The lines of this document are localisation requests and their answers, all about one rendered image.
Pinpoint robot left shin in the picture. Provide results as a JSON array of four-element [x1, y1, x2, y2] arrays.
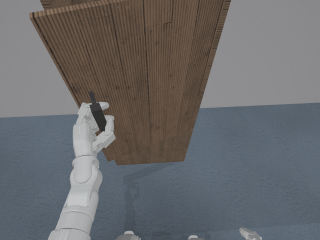
[[124, 230, 134, 234]]

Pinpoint robot shin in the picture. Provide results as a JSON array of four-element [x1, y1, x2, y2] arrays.
[[188, 235, 198, 239], [124, 230, 134, 234]]

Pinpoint left robot forearm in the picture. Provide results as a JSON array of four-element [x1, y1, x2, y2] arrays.
[[48, 155, 103, 240]]

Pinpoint cupboard door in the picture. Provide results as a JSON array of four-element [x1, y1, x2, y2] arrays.
[[29, 0, 225, 162]]

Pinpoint handle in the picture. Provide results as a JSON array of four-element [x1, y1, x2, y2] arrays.
[[88, 91, 107, 133]]

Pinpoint robot left hand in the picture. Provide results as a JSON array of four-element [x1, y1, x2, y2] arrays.
[[72, 102, 116, 158]]

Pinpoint robot right shin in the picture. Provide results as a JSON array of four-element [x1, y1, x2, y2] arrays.
[[188, 235, 198, 239]]

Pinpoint robot right hand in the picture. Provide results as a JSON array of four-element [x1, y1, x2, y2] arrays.
[[239, 227, 262, 240]]

